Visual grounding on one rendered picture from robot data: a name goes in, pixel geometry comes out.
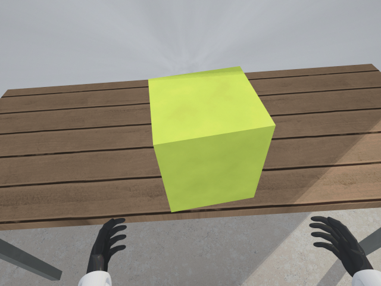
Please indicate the robot left hand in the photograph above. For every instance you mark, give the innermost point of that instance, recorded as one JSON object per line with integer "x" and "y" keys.
{"x": 101, "y": 250}

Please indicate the carton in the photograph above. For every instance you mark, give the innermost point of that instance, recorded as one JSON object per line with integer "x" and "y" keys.
{"x": 211, "y": 134}

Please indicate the left robot forearm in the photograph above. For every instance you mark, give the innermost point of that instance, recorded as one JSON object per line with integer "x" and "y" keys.
{"x": 96, "y": 278}

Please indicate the table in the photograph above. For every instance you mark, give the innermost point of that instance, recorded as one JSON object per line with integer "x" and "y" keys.
{"x": 79, "y": 155}

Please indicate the right robot forearm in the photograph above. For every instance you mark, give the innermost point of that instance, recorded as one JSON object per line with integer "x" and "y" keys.
{"x": 368, "y": 277}

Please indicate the robot right hand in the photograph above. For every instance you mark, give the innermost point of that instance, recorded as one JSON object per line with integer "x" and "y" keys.
{"x": 344, "y": 244}

